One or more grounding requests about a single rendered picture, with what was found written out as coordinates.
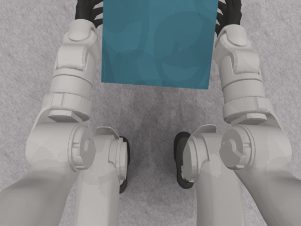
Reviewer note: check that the right robot shin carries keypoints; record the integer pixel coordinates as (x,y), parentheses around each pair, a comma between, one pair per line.
(209,128)

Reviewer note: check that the robot left upper arm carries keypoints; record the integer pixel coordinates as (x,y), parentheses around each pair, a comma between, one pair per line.
(56,153)

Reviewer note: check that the left robot forearm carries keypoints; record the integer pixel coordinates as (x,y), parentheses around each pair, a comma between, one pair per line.
(73,76)

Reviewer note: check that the carton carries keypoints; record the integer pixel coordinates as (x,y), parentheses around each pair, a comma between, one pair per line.
(167,43)

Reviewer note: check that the robot left hand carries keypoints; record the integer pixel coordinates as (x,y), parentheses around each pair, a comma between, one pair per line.
(84,10)

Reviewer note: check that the right robot thigh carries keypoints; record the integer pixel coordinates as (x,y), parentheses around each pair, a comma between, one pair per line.
(219,197)

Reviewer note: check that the right robot forearm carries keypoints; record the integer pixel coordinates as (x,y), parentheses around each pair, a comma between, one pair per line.
(241,80)

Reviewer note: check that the robot right upper arm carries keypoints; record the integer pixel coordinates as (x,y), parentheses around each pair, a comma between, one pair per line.
(260,157)

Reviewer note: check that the robot right hand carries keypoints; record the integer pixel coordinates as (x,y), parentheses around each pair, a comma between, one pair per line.
(231,14)

